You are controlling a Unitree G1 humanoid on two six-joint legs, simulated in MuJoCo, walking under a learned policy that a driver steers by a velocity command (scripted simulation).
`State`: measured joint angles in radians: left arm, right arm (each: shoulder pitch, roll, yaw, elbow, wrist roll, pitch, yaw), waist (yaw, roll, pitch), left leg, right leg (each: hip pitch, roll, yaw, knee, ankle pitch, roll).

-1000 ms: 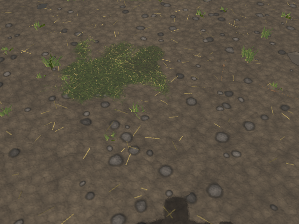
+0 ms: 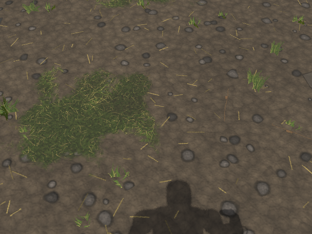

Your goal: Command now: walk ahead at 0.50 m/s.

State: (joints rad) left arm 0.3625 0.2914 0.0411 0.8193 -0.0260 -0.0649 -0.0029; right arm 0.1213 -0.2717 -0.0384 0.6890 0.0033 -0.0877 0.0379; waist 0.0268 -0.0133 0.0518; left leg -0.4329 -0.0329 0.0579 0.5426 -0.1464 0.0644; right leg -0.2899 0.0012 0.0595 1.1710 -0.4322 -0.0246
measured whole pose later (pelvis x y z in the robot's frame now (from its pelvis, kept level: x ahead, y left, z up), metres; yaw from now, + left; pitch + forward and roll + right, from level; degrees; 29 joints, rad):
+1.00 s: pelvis +0.55 -0.02 +0.00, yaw +1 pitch +2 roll -1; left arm 0.38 0.30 0.05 0.90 -0.01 -0.05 0.01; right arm 0.05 -0.27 -0.04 0.72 0.00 -0.09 0.04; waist 0.06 0.00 0.03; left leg -0.49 0.00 0.04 0.57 -0.11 0.07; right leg -0.08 -0.01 0.00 0.72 -0.46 -0.01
